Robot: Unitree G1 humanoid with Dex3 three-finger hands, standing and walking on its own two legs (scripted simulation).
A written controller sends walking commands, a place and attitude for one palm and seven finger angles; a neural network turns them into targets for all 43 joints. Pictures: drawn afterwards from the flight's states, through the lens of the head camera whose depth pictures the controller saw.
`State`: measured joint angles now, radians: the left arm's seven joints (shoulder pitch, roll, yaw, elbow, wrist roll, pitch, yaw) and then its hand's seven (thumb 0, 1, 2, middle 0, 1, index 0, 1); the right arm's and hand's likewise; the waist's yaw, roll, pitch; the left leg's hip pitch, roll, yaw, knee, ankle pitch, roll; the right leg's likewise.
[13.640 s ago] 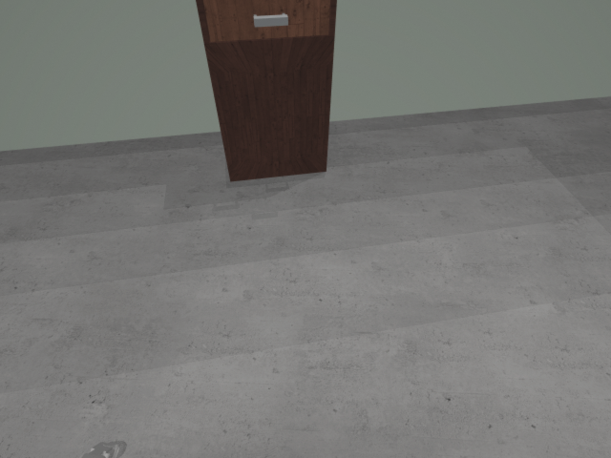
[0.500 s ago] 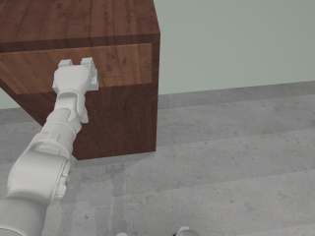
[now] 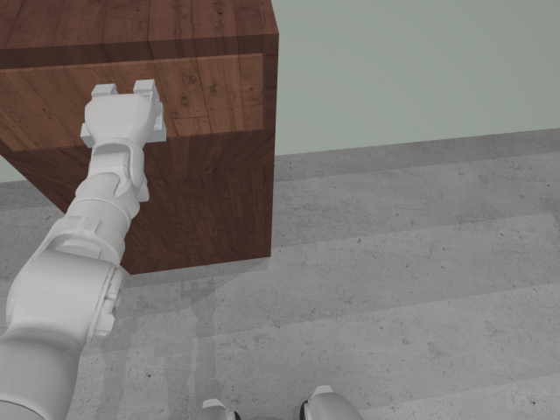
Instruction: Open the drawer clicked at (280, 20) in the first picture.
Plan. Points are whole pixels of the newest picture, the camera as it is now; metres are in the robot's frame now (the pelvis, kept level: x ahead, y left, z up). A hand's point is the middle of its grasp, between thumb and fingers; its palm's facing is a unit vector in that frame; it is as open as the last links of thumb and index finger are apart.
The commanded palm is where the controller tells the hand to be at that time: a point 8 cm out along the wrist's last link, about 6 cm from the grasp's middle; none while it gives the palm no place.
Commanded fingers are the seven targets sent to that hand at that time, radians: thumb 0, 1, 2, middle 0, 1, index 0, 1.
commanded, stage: lower the fingers behind the handle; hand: left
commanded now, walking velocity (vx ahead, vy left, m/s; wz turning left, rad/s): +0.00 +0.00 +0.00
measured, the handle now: (126, 121) +0.58 +0.19 +0.04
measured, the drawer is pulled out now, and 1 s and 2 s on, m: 0.00 0.00 0.00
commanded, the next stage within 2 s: lift the fingers back up to retry in 0.10 s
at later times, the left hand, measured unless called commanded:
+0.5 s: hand (124, 142) +0.52 +0.18 +0.06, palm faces -0.02 -0.03 -1.00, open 13.9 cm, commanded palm +0.50 +0.19 +0.12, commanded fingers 0.00 -0.50 0.30 -0.30 -1.20 -0.30 -1.20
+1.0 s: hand (108, 122) +0.52 +0.19 +0.10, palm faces -0.05 -0.03 -1.00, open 13.8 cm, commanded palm +0.50 +0.19 +0.15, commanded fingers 0.00 -0.50 0.30 -0.30 -1.20 -0.30 -1.20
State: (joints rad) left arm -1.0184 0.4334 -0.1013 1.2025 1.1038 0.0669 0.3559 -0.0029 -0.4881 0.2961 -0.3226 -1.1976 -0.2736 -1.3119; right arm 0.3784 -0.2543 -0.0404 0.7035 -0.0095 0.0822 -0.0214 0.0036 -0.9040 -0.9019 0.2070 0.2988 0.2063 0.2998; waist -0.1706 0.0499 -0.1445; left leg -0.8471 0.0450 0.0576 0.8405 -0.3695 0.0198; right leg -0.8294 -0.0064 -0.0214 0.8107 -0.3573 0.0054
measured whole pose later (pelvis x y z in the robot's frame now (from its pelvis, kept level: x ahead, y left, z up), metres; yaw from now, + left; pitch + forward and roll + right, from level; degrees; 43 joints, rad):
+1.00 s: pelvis +0.04 +0.00 +0.03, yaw +0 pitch +15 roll +0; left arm -0.88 0.43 -0.10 1.02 1.05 0.03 0.20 0.00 -0.49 0.30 -0.32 -1.20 -0.32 -1.20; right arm 0.33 -0.26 -0.06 0.69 0.00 0.11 -0.02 0.00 -0.90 -0.90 0.21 0.30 0.21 0.30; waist -0.10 0.06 -0.12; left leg -0.56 0.03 0.06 0.63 -0.34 0.01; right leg -0.55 -0.01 -0.02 0.62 -0.33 0.00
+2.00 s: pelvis +0.03 +0.00 +0.03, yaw +0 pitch +16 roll -1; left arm -0.94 0.42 -0.10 1.07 1.07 0.01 0.24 0.00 -0.49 0.30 -0.32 -1.20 -0.32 -1.20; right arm 0.35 -0.26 -0.06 0.72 0.00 0.08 -0.02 0.00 -0.90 -0.90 0.21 0.30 0.21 0.30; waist -0.11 0.05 -0.12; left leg -0.60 0.03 0.06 0.65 -0.34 0.01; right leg -0.59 -0.01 -0.02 0.63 -0.33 0.00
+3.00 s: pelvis +0.03 +0.00 +0.03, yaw +0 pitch +16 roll -1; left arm -0.91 0.44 -0.09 1.05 1.06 0.01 0.21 0.00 -0.49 0.30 -0.32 -1.20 -0.32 -1.20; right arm 0.36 -0.25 -0.06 0.72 0.00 0.09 -0.03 0.00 -0.90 -0.90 0.21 0.30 0.21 0.30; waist -0.12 0.05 -0.12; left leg -0.59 0.04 0.06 0.65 -0.33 0.01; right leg -0.58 0.00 -0.02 0.63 -0.33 0.00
